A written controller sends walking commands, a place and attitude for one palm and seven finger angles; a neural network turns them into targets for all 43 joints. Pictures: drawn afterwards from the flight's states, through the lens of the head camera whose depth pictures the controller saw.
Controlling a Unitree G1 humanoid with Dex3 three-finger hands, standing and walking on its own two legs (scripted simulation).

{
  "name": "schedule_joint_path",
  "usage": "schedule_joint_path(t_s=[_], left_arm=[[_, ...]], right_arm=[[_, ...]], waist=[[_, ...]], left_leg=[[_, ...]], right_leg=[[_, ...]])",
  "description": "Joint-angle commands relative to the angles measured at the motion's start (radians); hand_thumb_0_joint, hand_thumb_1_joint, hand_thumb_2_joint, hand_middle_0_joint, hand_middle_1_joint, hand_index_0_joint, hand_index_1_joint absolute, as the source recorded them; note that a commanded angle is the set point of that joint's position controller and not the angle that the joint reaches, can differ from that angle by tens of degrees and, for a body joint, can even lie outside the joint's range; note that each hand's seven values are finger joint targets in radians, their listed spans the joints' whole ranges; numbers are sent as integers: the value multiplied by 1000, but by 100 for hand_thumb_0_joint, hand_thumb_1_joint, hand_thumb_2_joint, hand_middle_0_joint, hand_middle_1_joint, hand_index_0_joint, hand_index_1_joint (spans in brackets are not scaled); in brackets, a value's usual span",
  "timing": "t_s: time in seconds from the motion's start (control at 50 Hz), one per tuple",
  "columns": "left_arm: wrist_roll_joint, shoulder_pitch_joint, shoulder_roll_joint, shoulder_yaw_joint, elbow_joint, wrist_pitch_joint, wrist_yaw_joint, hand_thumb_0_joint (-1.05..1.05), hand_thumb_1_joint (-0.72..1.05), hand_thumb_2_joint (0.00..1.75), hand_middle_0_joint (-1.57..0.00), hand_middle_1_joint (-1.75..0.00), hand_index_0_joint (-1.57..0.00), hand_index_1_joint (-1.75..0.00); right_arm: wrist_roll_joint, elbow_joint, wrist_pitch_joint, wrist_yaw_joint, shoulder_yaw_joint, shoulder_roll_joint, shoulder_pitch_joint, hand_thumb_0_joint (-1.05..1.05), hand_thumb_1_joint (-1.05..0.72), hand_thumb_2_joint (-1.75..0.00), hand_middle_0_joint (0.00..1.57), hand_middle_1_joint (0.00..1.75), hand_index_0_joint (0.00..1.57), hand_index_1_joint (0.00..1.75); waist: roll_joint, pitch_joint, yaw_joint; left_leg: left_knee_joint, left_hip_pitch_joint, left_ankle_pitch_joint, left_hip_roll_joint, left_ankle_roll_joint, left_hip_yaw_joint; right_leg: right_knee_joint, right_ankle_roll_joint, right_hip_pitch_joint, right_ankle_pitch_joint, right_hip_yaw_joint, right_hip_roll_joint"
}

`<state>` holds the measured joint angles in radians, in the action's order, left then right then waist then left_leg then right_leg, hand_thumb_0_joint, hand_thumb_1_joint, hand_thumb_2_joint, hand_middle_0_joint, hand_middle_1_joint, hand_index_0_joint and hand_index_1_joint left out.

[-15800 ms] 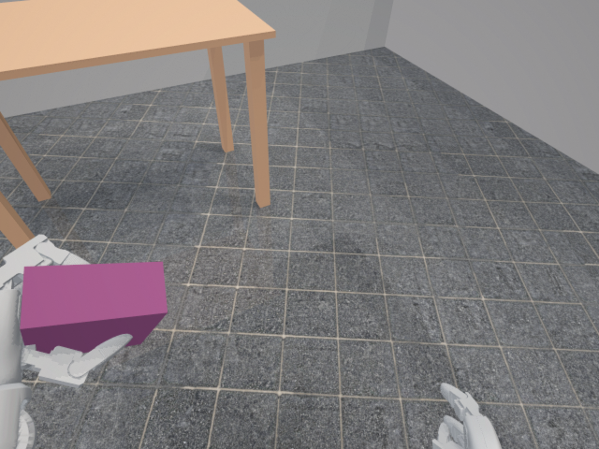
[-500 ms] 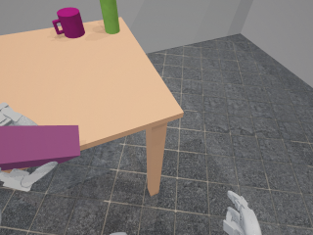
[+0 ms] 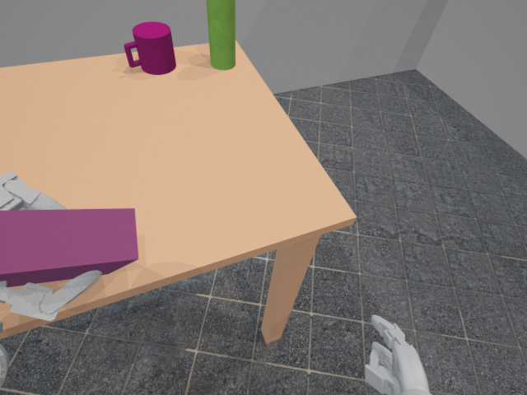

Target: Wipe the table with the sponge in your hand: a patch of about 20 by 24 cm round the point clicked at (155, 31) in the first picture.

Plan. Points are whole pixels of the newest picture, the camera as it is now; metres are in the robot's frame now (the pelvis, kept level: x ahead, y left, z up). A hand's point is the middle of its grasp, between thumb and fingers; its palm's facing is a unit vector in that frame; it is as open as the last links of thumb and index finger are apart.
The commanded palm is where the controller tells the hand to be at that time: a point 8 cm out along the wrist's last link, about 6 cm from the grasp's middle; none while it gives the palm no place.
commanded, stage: come to a stop and stand still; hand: left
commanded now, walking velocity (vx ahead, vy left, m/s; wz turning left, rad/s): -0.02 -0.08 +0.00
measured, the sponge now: (82, 248) +0.24 +0.22 +0.16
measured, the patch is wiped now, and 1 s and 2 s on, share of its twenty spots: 0.00 0.00 0.00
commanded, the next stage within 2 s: look again from close up in 1.32 s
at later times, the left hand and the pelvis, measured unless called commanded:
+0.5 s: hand (46, 250) +0.23 +0.25 +0.17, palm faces +0.40 -0.84 -0.37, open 9.5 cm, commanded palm +0.17 +0.28 +0.19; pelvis +0.01 +0.01 +0.01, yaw -1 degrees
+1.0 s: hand out of the picture +0.23 +0.30 +0.17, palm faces +0.40 -0.83 -0.38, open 9.5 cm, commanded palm +0.16 +0.32 +0.19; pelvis +0.00 +0.05 +0.01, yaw -2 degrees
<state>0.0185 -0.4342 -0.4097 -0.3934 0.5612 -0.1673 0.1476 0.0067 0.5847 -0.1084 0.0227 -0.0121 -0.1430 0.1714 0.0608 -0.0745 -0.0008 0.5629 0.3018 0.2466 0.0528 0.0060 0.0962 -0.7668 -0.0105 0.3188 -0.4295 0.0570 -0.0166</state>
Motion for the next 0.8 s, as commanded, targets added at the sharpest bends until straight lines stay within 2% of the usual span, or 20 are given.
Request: schedule_joint_path(t_s=[0.0, 0.04, 0.06, 0.08, 0.1, 0.16, 0.2, 0.24, 0.28, 0.5, 0.52, 0.54, 0.56, 0.58, 0.6, 0.62, 0.66, 0.7, 0.74, 0.78], left_arm=[[21, -14, -132, -99, 201, -59, 20, 0, 10, 130, -120, -160, -120, -160], [13, 25, -133, -98, 148, -53, 18, 0, 10, 130, -120, -160, -120, -160], [16, 36, -121, -86, 124, -45, 18, 0, 10, 130, -120, -160, -120, -160], [28, 14, -97, -61, 100, -30, 18, 0, 10, 130, -120, -160, -120, -160], [33, 29, -104, -57, 98, -22, 20, 0, 10, 130, -120, -160, -120, -160], [30, 71, -110, -49, 109, -25, 25, 0, 10, 130, -120, -160, -120, -160], [26, 92, -112, -42, 138, -25, 27, 0, 10, 130, -120, -160, -120, -160], [24, 78, -128, -57, 159, -26, 28, 0, 10, 130, -120, -160, -120, -160], [24, 71, -133, -58, 172, -26, 28, 0, 10, 130, -120, -160, -120, -160], [26, 49, -99, -27, 126, -19, 30, 0, 10, 130, -120, -160, -120, -160], [-124, 1081, -876, -584, 309, -123, 12, 0, 10, 130, -120, -160, -120, -160], [-32, 514, -290, -198, -283, -83, -37, 0, 10, 130, -120, -160, -120, -160], [-1, 284, -155, -100, -284, -89, -53, 0, 10, 130, -120, -160, -120, -160], [40, 190, -21, 31, -198, -102, -60, 0, 10, 130, -120, -160, -120, -160], [34, 177, -87, -14, -63, -110, -49, 0, 10, 130, -120, -160, -120, -160], [35, 153, -82, 10, 26, -115, -45, 0, 10, 130, -120, -160, -120, -160], [31, 89, -109, -14, 110, -111, -36, 0, 10, 130, -120, -160, -120, -160], [31, 33, -124, -50, 110, -101, -28, 0, 10, 130, -120, -160, -120, -160], [29, 74, -165, -103, 122, -104, -23, 0, 10, 130, -120, -160, -120, -160], [25, 119, -210, -154, 148, -115, -14, 0, 10, 130, -120, -160, -120, -160]], right_arm=[[-8, -141, -53, 8, 42, -171, -36, 0, -90, -90, 20, 30, 20, 30], [-6, -143, -46, 13, 35, -165, -36, 0, -90, -90, 20, 30, 20, 30], [-6, -145, -45, 15, 34, -158, -32, 0, -90, -90, 20, 30, 20, 30], [-14, -141, -43, 17, 41, -151, -26, 0, -90, -90, 20, 30, 20, 30], [-11, -135, -37, 17, 39, -154, -21, 0, -90, -90, 20, 30, 20, 30], [-8, -129, -26, 25, 23, -147, -53, 0, -90, -90, 20, 30, 20, 30], [-5, -128, -22, 37, 26, -154, -69, 0, -90, -90, 20, 30, 20, 30], [-7, -137, -16, 44, 30, -160, -75, 0, -90, -90, 20, 30, 20, 30], [-7, -142, -15, 48, 28, -163, -89, 0, -90, -90, 20, 30, 20, 30], [-8, -143, -11, 51, 38, -178, -60, 0, -90, -90, 20, 30, 20, 30], [22, -141, -64, 47, 72, -212, 74, 0, -90, -90, 20, 30, 20, 30], [-3, -70, -56, 38, 27, -102, -4, 0, -90, -90, 20, 30, 20, 30], [-15, -146, -74, 32, 68, -179, -1, 0, -90, -90, 20, 30, 20, 30], [-36, -135, -78, 7, 60, -161, -23, 0, -90, -90, 20, 30, 20, 30], [-25, -155, -75, -6, 75, -199, -8, 0, -90, -90, 20, 30, 20, 30], [-24, -169, -76, -14, 68, -189, -40, 0, -90, -90, 20, 30, 20, 30], [-16, -179, -81, -17, 62, -184, -59, 0, -90, -90, 20, 30, 20, 30], [-15, -186, -81, -9, 55, -188, -76, 0, -90, -90, 20, 30, 20, 30], [-11, -189, -82, 5, 50, -189, -78, 0, -90, -90, 20, 30, 20, 30], [-10, -179, -84, 18, 46, -188, -88, 0, -90, -90, 20, 30, 20, 30]], waist=[[-271, 207, -7], [-184, 192, -9], [-118, 198, -8], [-6, 202, -3], [42, 199, 0], [27, 181, -9], [-19, 193, -14], [-107, 218, -18], [-151, 213, -22], [-120, 190, -13], [35, -102, -32], [45, 127, -23], [-64, 115, -65], [-203, 193, -48], [-181, 243, -40], [-147, 243, -48], [-56, 237, -48], [-27, 201, -38], [-39, 149, -31], [-132, 138, -26]], left_leg=[[-169, -81, -312, 199, -54, -136], [-127, 20, -137, 136, -12, -81], [-81, 15, -63, 80, 10, -41], [0, -26, -20, 25, 26, -22], [45, -29, -5, -5, 29, -37], [18, -25, -13, -17, 21, -75], [-58, -95, -141, 1, 10, -88], [-108, -136, -283, 42, 0, -111], [-147, -117, -277, 64, -8, -131], [-176, -66, -162, 31, 6, -109], [-10, 72, -157, 27, -23, -39], [-41, -64, -139, -65, -31, -74], [-57, -109, -137, -27, -14, -56], [-94, -149, -163, -7, -21, -44], [-123, -139, -171, 0, -22, -64], [-135, -136, -164, 6, -28, -78], [-160, -116, -101, 14, -33, -98], [-200, -84, 10, 33, -37, -126], [-236, -36, 94, 32, -37, -143], [-275, -30, 139, 51, -42, -161]], right_leg=[[278, -1, -144, 172, 22, 19], [369, 11, -247, 346, -40, -14], [389, 32, -227, 438, -109, -57], [429, 70, -165, 474, -211, -122], [446, 105, -137, 490, -254, -175], [430, 108, -137, 477, -208, -181], [398, 75, -129, 436, -152, -133], [357, 36, -146, 442, -93, -71], [357, 19, -167, 403, -71, -41], [419, 23, -204, 376, -77, -43], [565, -73, 44, 471, -170, -79], [477, 49, -41, 453, -197, -138], [483, 23, -76, 549, -278, -131], [407, 30, -157, 528, -189, -122], [390, 20, -212, 459, -172, -101], [388, 14, -208, 392, -156, -87], [405, 17, -198, 273, -137, -63], [406, 25, -164, 170, -103, -46], [419, 26, -138, 98, -103, -30], [380, 25, -140, 115, -79, -13]])
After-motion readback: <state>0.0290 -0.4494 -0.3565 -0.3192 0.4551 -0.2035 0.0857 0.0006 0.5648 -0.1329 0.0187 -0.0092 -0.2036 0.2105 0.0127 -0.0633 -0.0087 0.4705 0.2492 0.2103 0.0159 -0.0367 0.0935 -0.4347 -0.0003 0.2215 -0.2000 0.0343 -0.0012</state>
